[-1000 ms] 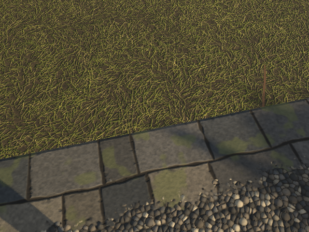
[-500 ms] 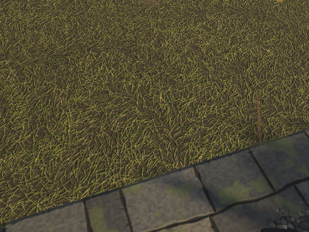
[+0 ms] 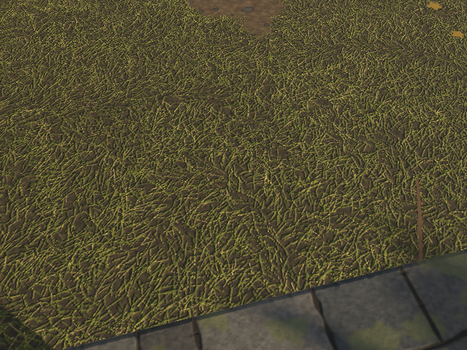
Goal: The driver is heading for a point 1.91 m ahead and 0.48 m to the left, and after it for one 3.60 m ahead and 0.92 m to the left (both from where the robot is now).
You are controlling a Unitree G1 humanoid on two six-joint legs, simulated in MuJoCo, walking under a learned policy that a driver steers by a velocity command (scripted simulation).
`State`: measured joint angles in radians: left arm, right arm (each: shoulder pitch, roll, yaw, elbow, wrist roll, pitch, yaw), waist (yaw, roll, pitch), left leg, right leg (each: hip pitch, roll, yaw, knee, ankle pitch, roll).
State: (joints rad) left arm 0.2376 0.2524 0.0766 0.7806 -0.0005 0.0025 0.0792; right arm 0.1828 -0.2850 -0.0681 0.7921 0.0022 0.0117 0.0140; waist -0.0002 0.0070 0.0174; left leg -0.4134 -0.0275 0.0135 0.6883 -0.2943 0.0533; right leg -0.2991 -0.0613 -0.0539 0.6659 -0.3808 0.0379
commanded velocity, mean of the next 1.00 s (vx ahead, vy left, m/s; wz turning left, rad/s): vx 0.01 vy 0.00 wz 0.40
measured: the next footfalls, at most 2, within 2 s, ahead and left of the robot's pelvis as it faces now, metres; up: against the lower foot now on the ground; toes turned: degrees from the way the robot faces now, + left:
right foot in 0.42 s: +0.08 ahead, -0.12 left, +0.00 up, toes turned +23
left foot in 0.82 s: -0.03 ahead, +0.11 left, +0.00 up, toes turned +23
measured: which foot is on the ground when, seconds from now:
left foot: down 0.00-0.42, up 0.44-0.80, down 0.82-1.00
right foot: down 0.00-0.02, up 0.04-0.40, down 0.42-1.00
